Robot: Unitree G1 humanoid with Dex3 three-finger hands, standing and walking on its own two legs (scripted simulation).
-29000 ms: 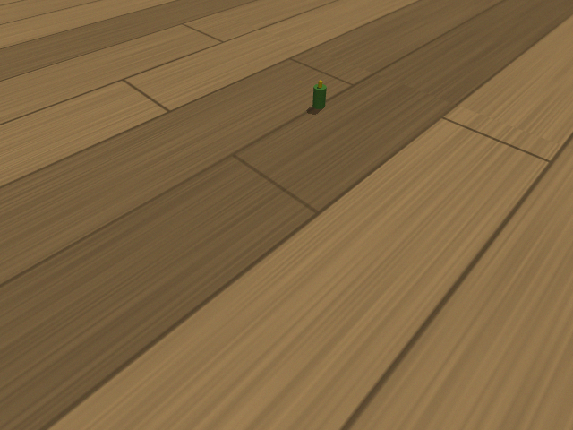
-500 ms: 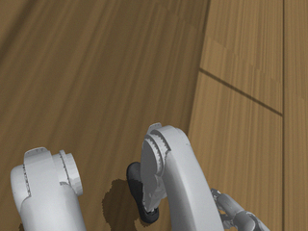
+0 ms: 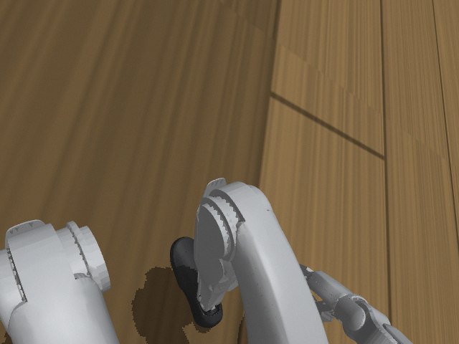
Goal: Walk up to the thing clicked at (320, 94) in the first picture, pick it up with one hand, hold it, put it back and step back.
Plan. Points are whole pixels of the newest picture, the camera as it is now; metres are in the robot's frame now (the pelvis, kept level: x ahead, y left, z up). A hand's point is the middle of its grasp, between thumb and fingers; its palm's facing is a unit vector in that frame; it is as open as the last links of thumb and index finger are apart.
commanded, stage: loosen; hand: left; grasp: from the side
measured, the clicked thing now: out of the picture +0.45 +0.35 -0.20
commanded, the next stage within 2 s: open in 0.26 s
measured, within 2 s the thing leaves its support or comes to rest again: rests again in 1.22 s
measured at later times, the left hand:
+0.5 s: hand out of the picture +0.45 +0.36 -0.16, palm faces +0.53 -0.85 -0.02, open 10.9 cm
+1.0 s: hand out of the picture +0.46 +0.37 -0.15, palm faces +0.55 -0.84 -0.01, open 17.3 cm
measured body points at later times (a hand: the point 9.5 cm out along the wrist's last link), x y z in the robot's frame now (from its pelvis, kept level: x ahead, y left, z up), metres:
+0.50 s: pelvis -0.01 +0.00 +0.00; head +0.24 +0.19 +0.32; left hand +0.42 +0.40 -0.15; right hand +0.15 -0.25 -0.04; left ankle +0.08 +0.13 -0.26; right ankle +0.13 -0.12 -0.26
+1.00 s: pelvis -0.01 +0.01 +0.00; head +0.24 +0.19 +0.32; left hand +0.42 +0.42 -0.14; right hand +0.15 -0.25 -0.04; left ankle +0.08 +0.13 -0.26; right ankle +0.13 -0.12 -0.26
